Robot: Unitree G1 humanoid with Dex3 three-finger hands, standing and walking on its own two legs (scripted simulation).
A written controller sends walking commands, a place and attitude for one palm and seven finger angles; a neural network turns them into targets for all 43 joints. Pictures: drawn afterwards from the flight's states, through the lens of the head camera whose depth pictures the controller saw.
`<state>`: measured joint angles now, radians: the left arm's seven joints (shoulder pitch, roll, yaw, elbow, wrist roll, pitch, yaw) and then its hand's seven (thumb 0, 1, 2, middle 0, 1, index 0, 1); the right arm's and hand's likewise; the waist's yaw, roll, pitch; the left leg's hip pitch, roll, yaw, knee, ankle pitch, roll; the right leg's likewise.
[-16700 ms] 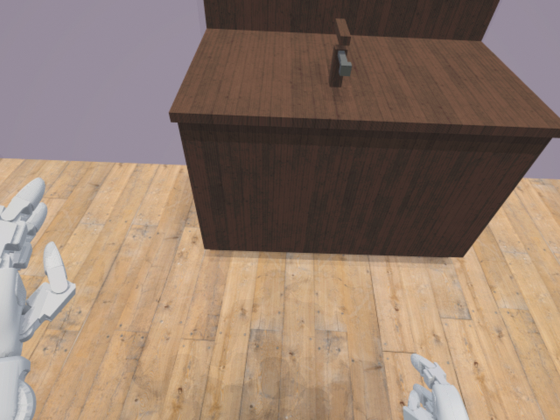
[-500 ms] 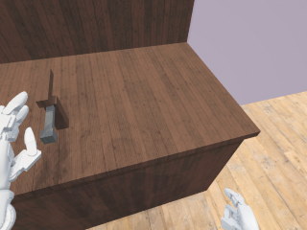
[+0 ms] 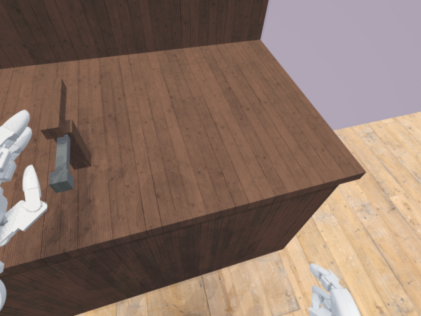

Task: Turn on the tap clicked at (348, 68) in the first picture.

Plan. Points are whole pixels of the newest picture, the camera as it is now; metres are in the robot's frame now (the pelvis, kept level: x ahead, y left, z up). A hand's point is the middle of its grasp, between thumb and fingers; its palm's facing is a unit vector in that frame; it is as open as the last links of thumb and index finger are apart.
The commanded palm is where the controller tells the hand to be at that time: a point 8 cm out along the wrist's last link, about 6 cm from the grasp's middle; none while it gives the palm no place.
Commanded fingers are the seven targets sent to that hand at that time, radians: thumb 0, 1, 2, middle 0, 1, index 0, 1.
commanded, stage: come to a stop and stand still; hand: left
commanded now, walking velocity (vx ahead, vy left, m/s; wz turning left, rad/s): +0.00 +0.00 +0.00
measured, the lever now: (61, 181) +0.31 +0.28 +0.09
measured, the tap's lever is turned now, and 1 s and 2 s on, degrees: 0 0 0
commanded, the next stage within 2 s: look again from close up in 0.84 s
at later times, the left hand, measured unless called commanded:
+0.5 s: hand out of the picture +0.18 +0.28 +0.16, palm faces +0.39 -0.84 -0.38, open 7.4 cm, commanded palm +0.12 +0.30 +0.18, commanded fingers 0.00 0.90 0.90 -0.20 -0.30 -0.20 -0.30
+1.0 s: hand (19, 234) +0.19 +0.25 +0.16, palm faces +0.34 -0.87 -0.36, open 7.4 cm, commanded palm +0.13 +0.29 +0.18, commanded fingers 0.00 0.90 0.90 -0.20 -0.30 -0.20 -0.30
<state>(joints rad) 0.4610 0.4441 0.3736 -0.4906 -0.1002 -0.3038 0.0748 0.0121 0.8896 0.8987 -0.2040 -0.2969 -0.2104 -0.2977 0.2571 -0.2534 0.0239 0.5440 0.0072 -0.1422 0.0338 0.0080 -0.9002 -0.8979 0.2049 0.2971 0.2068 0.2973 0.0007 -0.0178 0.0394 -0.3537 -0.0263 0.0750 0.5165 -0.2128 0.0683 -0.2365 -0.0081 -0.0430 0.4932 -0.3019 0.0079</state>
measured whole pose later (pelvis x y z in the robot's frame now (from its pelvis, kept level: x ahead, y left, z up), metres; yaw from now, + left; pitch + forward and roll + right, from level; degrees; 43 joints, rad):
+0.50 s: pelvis -0.03 +0.01 +0.00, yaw +1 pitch +0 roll -2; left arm 0.42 0.41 0.39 -0.45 -0.09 -0.25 0.08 0.01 0.89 0.90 -0.21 -0.30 -0.21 -0.30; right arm 0.17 -0.21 0.04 0.53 0.02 -0.14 -0.01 0.01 -0.90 -0.90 0.21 0.30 0.21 0.30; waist 0.03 -0.01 0.07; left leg -0.35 -0.03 0.05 0.48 -0.15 0.08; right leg -0.21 -0.01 -0.07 0.44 -0.23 0.02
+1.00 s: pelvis -0.03 +0.01 +0.00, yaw +0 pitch -1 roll -2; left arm 0.45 0.36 0.34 -0.47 -0.06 -0.17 0.09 0.01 0.89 0.90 -0.21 -0.30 -0.21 -0.30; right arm 0.22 -0.22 0.05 0.56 0.01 -0.12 -0.04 0.01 -0.90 -0.90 0.20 0.30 0.21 0.30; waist 0.01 0.00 0.04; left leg -0.30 -0.02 0.08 0.46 -0.16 0.08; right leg -0.17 0.00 -0.04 0.40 -0.22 0.02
